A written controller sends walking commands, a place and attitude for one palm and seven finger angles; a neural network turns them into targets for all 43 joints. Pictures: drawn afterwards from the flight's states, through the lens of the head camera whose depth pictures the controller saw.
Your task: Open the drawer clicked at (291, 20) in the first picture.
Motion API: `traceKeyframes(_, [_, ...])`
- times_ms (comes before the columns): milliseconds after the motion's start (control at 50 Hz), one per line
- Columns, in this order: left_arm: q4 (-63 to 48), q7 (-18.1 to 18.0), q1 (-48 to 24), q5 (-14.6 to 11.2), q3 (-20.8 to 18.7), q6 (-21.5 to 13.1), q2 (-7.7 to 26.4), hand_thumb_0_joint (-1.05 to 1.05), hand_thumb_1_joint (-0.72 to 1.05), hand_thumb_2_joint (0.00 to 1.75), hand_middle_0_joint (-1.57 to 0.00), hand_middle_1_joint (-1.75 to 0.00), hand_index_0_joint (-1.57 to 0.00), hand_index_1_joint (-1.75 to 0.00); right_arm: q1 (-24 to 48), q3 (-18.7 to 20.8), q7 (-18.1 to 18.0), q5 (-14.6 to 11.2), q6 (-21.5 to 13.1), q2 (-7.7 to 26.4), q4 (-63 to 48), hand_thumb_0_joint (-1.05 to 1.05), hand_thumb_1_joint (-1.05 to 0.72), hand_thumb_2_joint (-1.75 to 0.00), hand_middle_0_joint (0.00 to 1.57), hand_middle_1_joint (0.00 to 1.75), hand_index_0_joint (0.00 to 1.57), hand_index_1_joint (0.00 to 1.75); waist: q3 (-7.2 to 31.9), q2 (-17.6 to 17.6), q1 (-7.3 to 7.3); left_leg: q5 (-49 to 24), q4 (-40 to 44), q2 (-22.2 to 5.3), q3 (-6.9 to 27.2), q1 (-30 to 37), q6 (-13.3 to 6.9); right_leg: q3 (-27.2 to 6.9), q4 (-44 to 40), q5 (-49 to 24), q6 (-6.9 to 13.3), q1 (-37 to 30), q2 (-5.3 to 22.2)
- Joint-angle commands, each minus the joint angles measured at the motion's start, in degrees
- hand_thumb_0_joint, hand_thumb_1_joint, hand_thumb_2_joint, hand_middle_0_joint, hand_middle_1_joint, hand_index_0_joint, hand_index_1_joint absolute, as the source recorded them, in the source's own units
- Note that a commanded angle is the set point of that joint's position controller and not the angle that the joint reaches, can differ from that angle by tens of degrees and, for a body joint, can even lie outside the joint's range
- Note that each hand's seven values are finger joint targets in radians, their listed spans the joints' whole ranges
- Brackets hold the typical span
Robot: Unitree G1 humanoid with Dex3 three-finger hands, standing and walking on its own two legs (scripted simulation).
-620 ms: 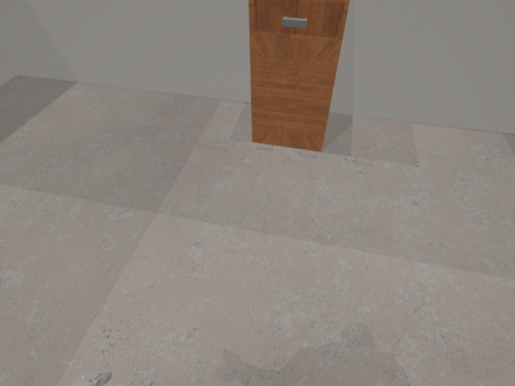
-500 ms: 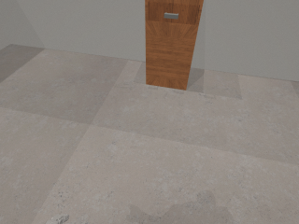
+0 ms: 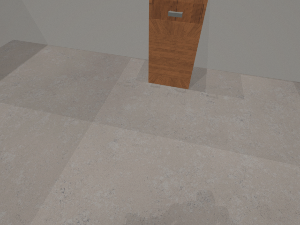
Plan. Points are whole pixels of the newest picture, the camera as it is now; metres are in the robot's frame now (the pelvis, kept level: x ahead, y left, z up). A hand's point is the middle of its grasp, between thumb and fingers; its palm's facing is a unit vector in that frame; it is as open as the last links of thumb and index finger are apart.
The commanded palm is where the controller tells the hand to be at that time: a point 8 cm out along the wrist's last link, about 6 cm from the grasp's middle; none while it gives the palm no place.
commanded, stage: stand and wait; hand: left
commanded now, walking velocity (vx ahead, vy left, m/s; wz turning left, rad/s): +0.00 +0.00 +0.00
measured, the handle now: (175, 13) +1.57 -0.10 -0.03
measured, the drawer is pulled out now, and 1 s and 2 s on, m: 0.00 0.00 0.00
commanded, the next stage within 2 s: look at it before walking up in 0.20 s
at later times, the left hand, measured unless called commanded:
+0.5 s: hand out of the picture +0.07 +0.25 -0.15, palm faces -0.03 -0.94 -0.33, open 7.4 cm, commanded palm none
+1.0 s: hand out of the picture +0.06 +0.25 -0.16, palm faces -0.03 -0.94 -0.33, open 7.4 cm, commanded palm none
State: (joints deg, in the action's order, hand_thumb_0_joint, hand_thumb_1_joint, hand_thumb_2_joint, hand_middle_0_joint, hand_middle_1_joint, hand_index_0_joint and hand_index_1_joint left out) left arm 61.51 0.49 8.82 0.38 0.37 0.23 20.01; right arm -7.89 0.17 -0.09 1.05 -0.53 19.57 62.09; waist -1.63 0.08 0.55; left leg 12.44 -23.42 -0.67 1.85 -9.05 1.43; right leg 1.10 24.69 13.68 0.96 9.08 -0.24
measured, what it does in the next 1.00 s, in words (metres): stands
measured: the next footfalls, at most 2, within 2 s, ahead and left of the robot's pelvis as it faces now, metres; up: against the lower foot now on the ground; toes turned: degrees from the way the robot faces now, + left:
left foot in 1.68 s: +0.42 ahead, +0.07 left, +0.00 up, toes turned -3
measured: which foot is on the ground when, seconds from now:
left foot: down 0.00-1.00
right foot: down 0.00-1.00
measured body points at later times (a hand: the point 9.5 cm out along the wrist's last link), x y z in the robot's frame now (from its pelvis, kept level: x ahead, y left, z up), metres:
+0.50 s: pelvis -0.01 +0.01 +0.00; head -0.01 +0.01 +0.45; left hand +0.07 +0.30 -0.13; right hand +0.07 -0.29 -0.13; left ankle +0.00 +0.14 -0.74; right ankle +0.00 -0.11 -0.74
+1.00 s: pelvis +0.00 +0.01 +0.00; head +0.00 +0.01 +0.45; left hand +0.06 +0.30 -0.13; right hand +0.07 -0.29 -0.13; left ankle +0.00 +0.14 -0.74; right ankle +0.00 -0.11 -0.74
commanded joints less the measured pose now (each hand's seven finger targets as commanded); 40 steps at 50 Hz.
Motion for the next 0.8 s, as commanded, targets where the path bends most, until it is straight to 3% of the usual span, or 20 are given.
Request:
traceKeyframes(0, [-3.5,-0.9,-3.6,0.2,-2.5,-1.5,11.5,0.0,0.9,0.9,-0.2,-0.3,-0.2,-0.3,3.3,2.0,-0.9,-0.4,-1.5,11.4,-3.8,0.0,-0.9,-0.9,0.2,0.3,0.2,0.3,2.7,0.5,-0.23,-6.9,3.8,-5.8,4.2,-0.4,-3.1,-6.8,-5.6,-4.8,1.3,0.4,7.0])
traceKeyframes(260, [-2.9,-1.0,-3.2,0.2,-2.3,-1.5,11.5,0.0,0.9,0.9,-0.2,-0.3,-0.2,-0.3,3.1,2.0,-0.8,-0.5,-1.7,11.7,-2.8,0.0,-0.9,-0.9,0.2,0.3,0.2,0.3,3.8,0.0,-0.17,-8.1,4.6,-6.0,4.6,0.8,-3.2,-6.6,-6.1,-5.8,1.1,-0.2,7.2])
traceKeyframes(620, [-2.6,-0.9,-3.2,0.3,-2.2,-1.5,11.4,0.0,0.9,0.9,-0.2,-0.3,-0.2,-0.3,3.3,1.9,-0.7,-0.5,-1.5,11.7,-2.3,0.0,-0.9,-0.9,0.2,0.3,0.2,0.3,1.7,-0.2,-0.24,-5.9,5.8,-5.8,4.7,0.1,-3.0,-7.0,-7.5,-3.8,0.9,0.4,7.1])
traceKeyframes(780, [-2.6,-0.9,-3.0,0.3,-2.2,-1.5,11.5,0.0,0.9,0.9,-0.2,-0.3,-0.2,-0.3,3.0,1.9,-0.6,-0.6,-1.5,11.8,-2.1,0.0,-0.9,-0.9,0.2,0.3,0.2,0.3,3.1,0.0,-0.33,-7.3,5.7,-6.0,4.8,0.9,-3.0,-6.9,-7.2,-5.1,0.9,-0.3,7.2])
